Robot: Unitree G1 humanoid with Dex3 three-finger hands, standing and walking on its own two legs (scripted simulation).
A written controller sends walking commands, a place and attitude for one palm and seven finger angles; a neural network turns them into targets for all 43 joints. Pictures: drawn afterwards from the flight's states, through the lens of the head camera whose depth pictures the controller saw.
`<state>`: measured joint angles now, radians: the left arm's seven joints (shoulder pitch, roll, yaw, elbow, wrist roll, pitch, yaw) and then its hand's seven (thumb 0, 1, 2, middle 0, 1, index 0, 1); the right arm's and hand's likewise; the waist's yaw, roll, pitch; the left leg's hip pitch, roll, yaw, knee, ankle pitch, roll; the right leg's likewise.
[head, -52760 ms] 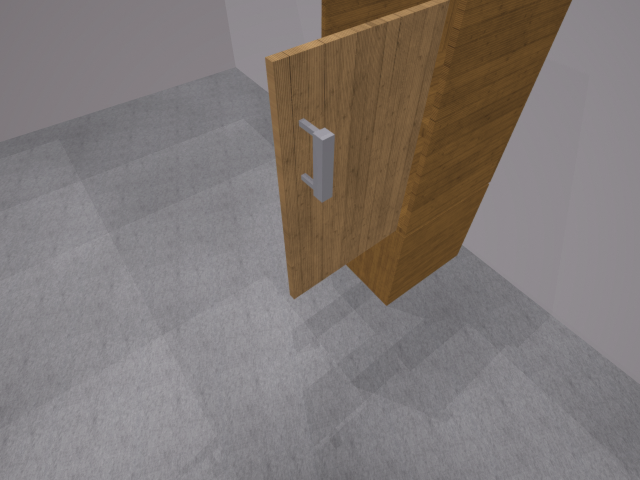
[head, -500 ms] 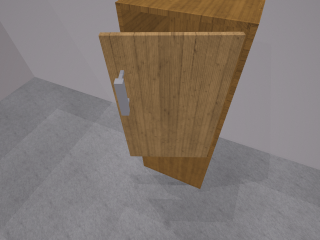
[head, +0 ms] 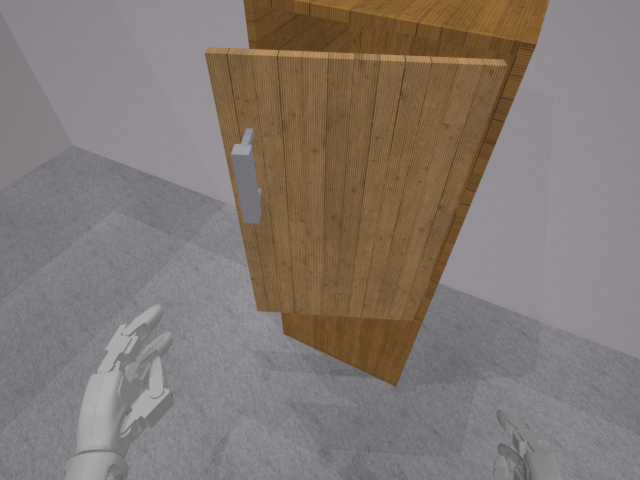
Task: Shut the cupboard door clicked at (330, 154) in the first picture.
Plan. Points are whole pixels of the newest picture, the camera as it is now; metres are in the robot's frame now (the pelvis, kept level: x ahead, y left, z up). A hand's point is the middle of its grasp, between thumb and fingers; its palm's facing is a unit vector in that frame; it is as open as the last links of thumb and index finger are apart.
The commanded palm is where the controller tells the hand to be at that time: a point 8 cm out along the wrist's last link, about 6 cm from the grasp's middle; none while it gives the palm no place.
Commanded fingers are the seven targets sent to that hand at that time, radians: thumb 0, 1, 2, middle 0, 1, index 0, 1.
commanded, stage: raise the hand and make a fist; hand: left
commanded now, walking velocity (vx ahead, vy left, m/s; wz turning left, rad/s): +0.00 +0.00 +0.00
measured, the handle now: (250, 176) +0.51 +0.12 +0.11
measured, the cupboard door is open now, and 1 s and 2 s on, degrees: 23 23 23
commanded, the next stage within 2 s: bring the fist close to the handle in 1.70 s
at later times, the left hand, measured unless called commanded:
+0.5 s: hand (160, 432) +0.18 +0.18 +0.03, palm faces -0.08 -1.00 -0.04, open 4.7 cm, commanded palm +0.14 +0.24 +0.03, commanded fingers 0.00 0.90 0.90 -0.86 -1.02 -0.86 -1.02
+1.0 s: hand (126, 398) +0.20 +0.21 +0.08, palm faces -0.02 -1.00 -0.06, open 3.1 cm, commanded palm +0.17 +0.26 +0.09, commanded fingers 0.00 0.90 0.90 -1.30 -1.50 -1.30 -1.50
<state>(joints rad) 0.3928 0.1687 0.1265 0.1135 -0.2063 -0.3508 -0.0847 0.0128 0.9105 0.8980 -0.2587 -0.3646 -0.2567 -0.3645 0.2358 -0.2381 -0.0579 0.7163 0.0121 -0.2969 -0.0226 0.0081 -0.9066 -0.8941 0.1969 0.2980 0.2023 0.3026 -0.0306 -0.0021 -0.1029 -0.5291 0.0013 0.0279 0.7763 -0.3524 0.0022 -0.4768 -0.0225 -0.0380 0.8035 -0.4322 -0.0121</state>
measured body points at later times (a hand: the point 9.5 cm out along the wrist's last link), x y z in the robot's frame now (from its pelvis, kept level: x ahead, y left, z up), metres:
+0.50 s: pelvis -0.03 -0.01 -0.04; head +0.01 -0.01 +0.41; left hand +0.18 +0.24 +0.03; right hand +0.14 -0.22 -0.12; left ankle +0.02 +0.12 -0.71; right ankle -0.02 -0.11 -0.71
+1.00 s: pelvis -0.01 +0.02 -0.01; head +0.00 +0.02 +0.44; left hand +0.19 +0.26 +0.08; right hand +0.19 -0.19 -0.06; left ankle +0.02 +0.12 -0.71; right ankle -0.02 -0.11 -0.71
